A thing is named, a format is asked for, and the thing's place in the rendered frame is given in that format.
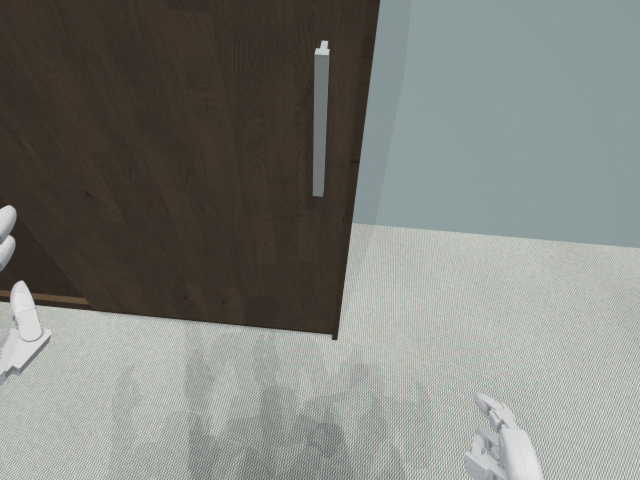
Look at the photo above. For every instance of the robot left hand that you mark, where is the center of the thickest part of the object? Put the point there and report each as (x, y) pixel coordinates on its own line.
(20, 346)

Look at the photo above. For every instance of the handle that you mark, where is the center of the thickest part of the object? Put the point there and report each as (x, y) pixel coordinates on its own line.
(321, 74)

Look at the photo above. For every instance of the wardrobe door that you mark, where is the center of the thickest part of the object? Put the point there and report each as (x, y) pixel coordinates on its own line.
(32, 264)
(161, 151)

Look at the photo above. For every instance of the robot right hand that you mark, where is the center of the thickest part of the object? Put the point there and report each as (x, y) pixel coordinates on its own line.
(512, 453)

